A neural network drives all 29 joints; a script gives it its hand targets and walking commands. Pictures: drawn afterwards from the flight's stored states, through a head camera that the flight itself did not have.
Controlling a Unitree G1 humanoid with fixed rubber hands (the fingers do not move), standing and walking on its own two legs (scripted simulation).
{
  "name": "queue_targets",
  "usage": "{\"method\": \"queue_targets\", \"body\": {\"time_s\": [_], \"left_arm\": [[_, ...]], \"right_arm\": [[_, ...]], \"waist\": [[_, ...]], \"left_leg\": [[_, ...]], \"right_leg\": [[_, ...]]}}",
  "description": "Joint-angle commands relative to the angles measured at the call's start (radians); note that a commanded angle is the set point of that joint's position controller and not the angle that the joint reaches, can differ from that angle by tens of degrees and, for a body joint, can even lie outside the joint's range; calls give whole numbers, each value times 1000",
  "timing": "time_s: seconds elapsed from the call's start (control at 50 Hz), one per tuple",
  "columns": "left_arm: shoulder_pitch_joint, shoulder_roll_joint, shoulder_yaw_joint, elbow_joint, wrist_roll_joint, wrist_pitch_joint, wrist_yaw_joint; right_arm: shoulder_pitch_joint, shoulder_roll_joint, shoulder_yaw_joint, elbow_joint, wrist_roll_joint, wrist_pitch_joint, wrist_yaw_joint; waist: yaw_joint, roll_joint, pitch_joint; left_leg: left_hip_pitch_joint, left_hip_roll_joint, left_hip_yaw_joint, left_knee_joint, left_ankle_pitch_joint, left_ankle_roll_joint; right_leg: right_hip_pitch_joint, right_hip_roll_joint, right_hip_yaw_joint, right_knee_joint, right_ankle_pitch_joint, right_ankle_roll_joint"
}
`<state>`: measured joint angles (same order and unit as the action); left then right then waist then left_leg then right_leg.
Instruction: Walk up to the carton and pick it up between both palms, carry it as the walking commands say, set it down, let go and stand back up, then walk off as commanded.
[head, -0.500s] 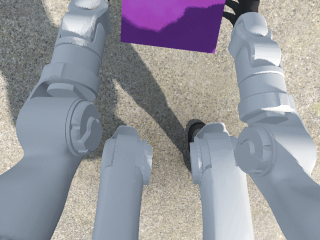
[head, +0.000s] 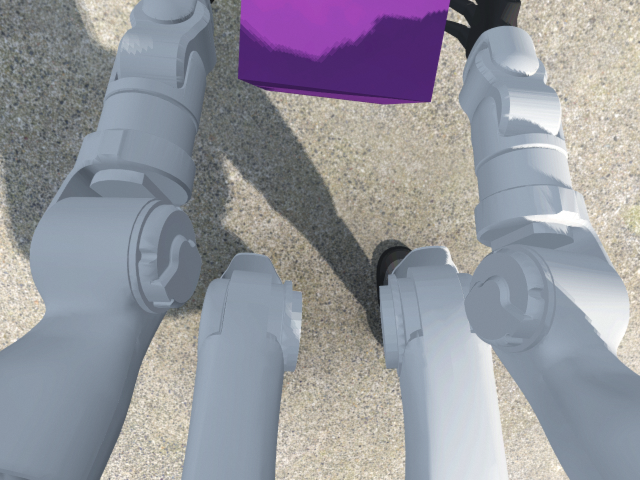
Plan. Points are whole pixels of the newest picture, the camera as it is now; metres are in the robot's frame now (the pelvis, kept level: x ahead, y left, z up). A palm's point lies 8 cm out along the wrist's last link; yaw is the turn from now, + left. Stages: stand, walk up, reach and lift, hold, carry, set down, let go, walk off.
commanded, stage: set down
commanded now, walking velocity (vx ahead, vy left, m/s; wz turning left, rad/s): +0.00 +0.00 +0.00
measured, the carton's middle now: out of the picture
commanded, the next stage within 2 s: none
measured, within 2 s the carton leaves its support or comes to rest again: neither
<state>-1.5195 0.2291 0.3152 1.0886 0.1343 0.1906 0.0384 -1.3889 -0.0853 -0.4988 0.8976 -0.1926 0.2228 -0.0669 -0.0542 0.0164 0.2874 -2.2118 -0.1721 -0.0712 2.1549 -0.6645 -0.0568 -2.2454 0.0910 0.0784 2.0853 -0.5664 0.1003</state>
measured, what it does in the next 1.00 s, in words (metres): stands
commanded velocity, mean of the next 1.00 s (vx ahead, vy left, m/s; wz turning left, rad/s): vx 0.00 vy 0.00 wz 0.00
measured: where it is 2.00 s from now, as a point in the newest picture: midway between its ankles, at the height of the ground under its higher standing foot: (328, 335)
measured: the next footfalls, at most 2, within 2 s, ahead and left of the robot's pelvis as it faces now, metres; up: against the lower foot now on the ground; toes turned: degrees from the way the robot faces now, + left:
none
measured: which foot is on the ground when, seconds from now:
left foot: down 0.00-1.00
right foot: down 0.00-1.00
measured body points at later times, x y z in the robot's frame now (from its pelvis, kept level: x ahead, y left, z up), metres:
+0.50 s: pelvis +0.00 +0.00 +0.00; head +0.38 +0.00 +0.24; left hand +0.57 +0.12 -0.19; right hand +0.54 -0.16 -0.19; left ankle +0.08 +0.12 -0.36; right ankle +0.11 -0.14 -0.36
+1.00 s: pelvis -0.01 -0.01 +0.00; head +0.37 +0.00 +0.23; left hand +0.55 +0.14 -0.21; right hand +0.52 -0.19 -0.21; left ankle +0.08 +0.11 -0.36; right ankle +0.11 -0.14 -0.36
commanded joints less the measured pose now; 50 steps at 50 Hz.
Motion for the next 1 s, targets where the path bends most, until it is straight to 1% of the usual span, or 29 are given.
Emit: {"method": "queue_targets", "body": {"time_s": [0.0, 0.02, 0.04, 0.12, 0.16, 0.18, 0.2, 0.28, 0.3, 0.32, 0.34, 0.36, 0.38, 0.48, 0.5, 0.52, 0.62, 0.64, 0.66, 0.68, 0.78, 0.8, 0.84, 0.86, 0.9, 0.92, 0.94, 0.96, 0.98], "left_arm": [[-297, -851, -212, 39, -40, -1, -221], [-274, -838, -189, 73, -28, 0, -223], [-303, -821, -200, 29, -35, -10, -214], [-241, -858, -181, 49, 1, -9, -226], [-274, -820, -204, 20, -4, -18, -236], [-318, -821, -221, 24, -3, -10, -239], [-240, -846, -172, 77, 12, -1, -240], [-300, -741, -196, 34, 18, -11, -213], [-311, -791, -177, 11, 8, -21, -221], [-314, -752, -192, 49, 22, -5, -233], [-254, -833, -178, 53, 24, -1, -235], [-331, -758, -191, 39, 19, 0, -229], [-317, -783, -160, 86, 33, 5, -231], [-277, -711, -190, 46, 19, -15, -219], [-242, -725, -161, 85, 33, -12, -224], [-204, -763, -182, 84, 43, -14, -219], [-241, -672, -152, 15, 35, -29, -205], [-214, -634, -176, 59, 4, -34, -197], [-206, -685, -175, 21, 14, -43, -194], [-263, -603, -199, 17, -15, -49, -177], [-206, -194, -108, -8, -32, -86, -84], [-193, -84, -101, -29, -20, -98, -51], [-169, 88, -121, 23, -66, -99, 6], [-143, 224, -78, 37, -61, -104, 29], [-233, 249, -122, -35, -98, -129, 47], [-284, 167, -199, -39, -159, -136, 41], [-299, 214, -194, -73, -213, -144, 34], [-349, 243, -196, -62, -221, -141, 23], [-344, 216, -225, -79, -202, -145, 30]], "right_arm": [[-526, 730, 300, -85, 67, -38, 224], [-500, 714, 304, -54, 72, -28, 232], [-462, 701, 310, -18, 81, -34, 219], [-389, 703, 255, 66, 30, -32, 230], [-364, 690, 268, 40, 23, -45, 226], [-425, 708, 256, -2, 30, -46, 227], [-420, 660, 270, 9, 26, -41, 219], [-421, 635, 253, 6, 36, -45, 196], [-436, 681, 262, 48, 19, -41, 202], [-412, 653, 231, 27, 24, -43, 210], [-374, 605, 225, 44, -1, -50, 198], [-441, 660, 228, 3, 42, -47, 199], [-462, 643, 265, 11, 21, -41, 200], [-358, 560, 182, 62, 1, -66, 184], [-321, 618, 200, 89, -5, -53, 197], [-356, 603, 193, 66, 1, -59, 207], [-340, 554, 214, 72, 13, -64, 195], [-285, 504, 165, 44, -24, -72, 187], [-328, 533, 184, 56, -3, -81, 184], [-334, 453, 181, -6, 3, -101, 168], [-210, 200, 92, 55, 23, -112, 97], [-219, 82, 68, 49, 47, -125, 63], [-187, -214, 26, 39, 46, -153, -11], [-169, -291, 17, 62, 62, -160, -41], [-275, -246, 88, -10, 141, -181, -58], [-273, -220, 158, 51, 191, -188, -44], [-296, -214, 174, 46, 198, -185, -37], [-355, -208, 188, 51, 209, -185, -27], [-285, -236, 158, 80, 207, -183, -29]], "waist": [[-21, 52, -909], [34, 107, -869], [-23, 45, -902], [12, 20, -777], [-35, 29, -810], [-34, 127, -815], [34, 79, -768], [-24, 115, -764], [-26, 29, -779], [-16, 90, -764], [-74, 75, -784], [-22, 129, -823], [-11, 47, -791], [-65, 71, -775], [-21, 94, -744], [-54, 149, -753], [-1, 71, -783], [-74, 76, -825], [-9, 81, -844], [-81, 80, -928], [-33, 11, -918], [0, 81, -932], [-83, 63, -866], [-31, 67, -937], [9, 61, -957], [-51, 41, -1040], [3, 28, -955], [-33, -46, -977], [-50, 56, -973]], "left_leg": [[343, 2, 57, -197, 431, 46], [360, 3, 85, -197, 411, 40], [304, 7, 95, -175, 376, 22], [328, -4, 95, -222, 385, 44], [224, 4, 72, -188, 412, 34], [212, 17, 85, -172, 402, 26], [253, 2, 89, -198, 364, 36], [244, 28, 83, -171, 351, 29], [213, 1, 98, -181, 368, 34], [299, 14, 85, -200, 361, 50], [234, 11, 89, -184, 336, 37], [271, 22, 90, -169, 321, 30], [281, 13, 79, -178, 340, 48], [240, 16, 85, -200, 340, 24], [358, 21, 66, -185, 417, 27], [370, 30, 31, -184, 461, 25], [187, 17, 78, -178, 411, 20], [297, 24, 61, -177, 403, 21], [321, 9, 55, -198, 452, 30], [332, 17, 56, -173, 462, 13], [310, 28, 74, -187, 429, 3], [298, 48, 99, -170, 420, -3], [349, 65, 76, -185, 393, -17], [348, 62, 77, -197, 342, -21], [343, 75, 62, -187, 409, 1], [384, 89, 73, -199, 392, -14], [351, 77, 75, -199, 395, 6], [321, 82, 53, -209, 355, 20], [367, 91, 40, -203, 383, 7]], "right_leg": [[457, 41, -180, -50, 364, -53], [415, 31, -164, -68, 320, -61], [442, 45, -184, -57, 339, -66], [436, 45, -157, -93, 346, -70], [451, 44, -153, -61, 406, -68], [463, 41, -132, -58, 410, -72], [434, 44, -141, -92, 341, -68], [395, 40, -131, -79, 316, -60], [480, 38, -117, -111, 361, -73], [436, 47, -143, -83, 326, -66], [527, 41, -137, -102, 353, -72], [462, 37, -131, -78, 315, -74], [409, 44, -141, -102, 297, -56], [429, 47, -166, -73, 327, -66], [351, 44, -149, -90, 310, -75], [287, 45, -148, -62, 310, -62], [488, 31, -120, -66, 408, -70], [473, 27, -170, -41, 392, -49], [457, 34, -153, -50, 383, -64], [498, 38, -156, -53, 435, -50], [555, 9, -168, -65, 416, -30], [571, -3, -149, -50, 425, -46], [486, -10, -190, -72, 370, -44], [552, -19, -191, -75, 326, -47], [564, -17, -151, -64, 388, -44], [714, -26, -157, -78, 440, -48], [607, -28, -136, -92, 396, -43], [640, -48, -150, -76, 377, -37], [514, -33, -167, -54, 364, -46]]}}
